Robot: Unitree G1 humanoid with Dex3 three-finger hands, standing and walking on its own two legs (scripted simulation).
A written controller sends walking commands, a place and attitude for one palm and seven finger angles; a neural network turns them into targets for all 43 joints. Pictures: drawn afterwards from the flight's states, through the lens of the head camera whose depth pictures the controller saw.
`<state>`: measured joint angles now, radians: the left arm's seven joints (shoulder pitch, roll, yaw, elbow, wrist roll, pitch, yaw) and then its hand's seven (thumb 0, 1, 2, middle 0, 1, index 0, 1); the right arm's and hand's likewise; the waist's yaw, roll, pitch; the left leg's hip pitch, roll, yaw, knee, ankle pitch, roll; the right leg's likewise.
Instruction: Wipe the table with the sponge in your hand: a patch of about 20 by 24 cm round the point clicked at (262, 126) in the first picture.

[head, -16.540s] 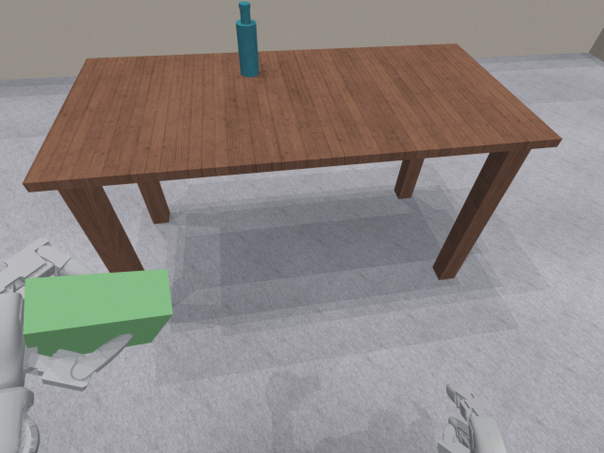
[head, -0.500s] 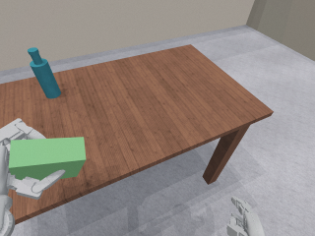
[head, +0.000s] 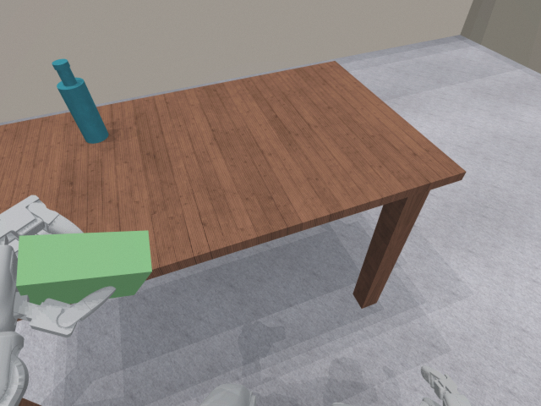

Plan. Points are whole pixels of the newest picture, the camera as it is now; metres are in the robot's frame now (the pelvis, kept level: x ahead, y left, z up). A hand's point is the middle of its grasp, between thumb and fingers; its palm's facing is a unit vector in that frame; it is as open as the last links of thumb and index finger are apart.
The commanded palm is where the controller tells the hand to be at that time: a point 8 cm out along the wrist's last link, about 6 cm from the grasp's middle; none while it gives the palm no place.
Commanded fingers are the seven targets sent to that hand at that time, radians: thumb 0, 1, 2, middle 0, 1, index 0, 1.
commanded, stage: come to a stop and stand still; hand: left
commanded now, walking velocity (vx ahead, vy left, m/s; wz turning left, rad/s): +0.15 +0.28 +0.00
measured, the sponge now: (105, 268) +0.23 +0.21 +0.16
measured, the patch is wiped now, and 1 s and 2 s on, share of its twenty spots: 0.00 0.00 0.00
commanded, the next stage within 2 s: look again from close up in 1.16 s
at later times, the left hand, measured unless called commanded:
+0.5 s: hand out of the picture +0.19 +0.30 +0.23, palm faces +0.50 -0.75 -0.44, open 9.3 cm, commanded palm +0.12 +0.30 +0.21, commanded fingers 0.00 0.10 1.30 -1.20 -1.60 -1.20 -1.60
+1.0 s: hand out of the picture +0.16 +0.32 +0.20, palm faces +0.38 -0.86 -0.35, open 9.3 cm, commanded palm +0.10 +0.36 +0.21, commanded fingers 0.00 0.10 1.30 -1.20 -1.60 -1.20 -1.60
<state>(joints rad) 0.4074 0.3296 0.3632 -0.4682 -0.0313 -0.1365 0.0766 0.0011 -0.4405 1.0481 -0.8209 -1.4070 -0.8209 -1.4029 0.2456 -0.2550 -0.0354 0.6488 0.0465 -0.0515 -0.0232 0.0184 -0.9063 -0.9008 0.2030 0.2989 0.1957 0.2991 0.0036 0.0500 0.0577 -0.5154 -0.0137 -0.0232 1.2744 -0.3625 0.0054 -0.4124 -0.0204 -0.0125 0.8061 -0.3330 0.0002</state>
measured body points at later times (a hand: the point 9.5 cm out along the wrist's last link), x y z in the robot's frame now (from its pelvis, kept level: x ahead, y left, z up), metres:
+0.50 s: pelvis -0.05 +0.02 +0.03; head -0.02 +0.00 +0.47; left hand +0.16 +0.34 +0.25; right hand +0.12 -0.20 -0.08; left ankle +0.00 +0.15 -0.68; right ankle +0.02 -0.08 -0.70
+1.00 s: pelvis -0.07 +0.08 +0.04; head -0.07 +0.10 +0.49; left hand +0.13 +0.37 +0.22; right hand +0.12 -0.13 -0.02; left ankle -0.01 +0.16 -0.70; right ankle -0.03 -0.06 -0.70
